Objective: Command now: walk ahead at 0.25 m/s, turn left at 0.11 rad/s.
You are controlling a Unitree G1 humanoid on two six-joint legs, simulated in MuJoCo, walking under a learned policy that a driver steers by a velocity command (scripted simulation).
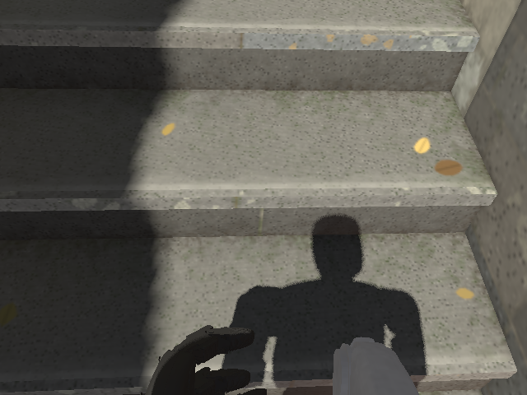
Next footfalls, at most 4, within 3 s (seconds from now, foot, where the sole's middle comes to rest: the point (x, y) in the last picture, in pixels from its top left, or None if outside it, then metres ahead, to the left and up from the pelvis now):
0.06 right None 0.24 -0.13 -0.62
0.56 left None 0.24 0.13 -0.62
1.08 right None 0.27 -0.16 -0.62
1.42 left None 0.21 0.09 -0.62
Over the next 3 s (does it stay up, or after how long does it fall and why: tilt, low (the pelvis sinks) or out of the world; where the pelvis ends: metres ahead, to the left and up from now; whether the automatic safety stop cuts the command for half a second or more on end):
stays up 0.69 0.13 0.44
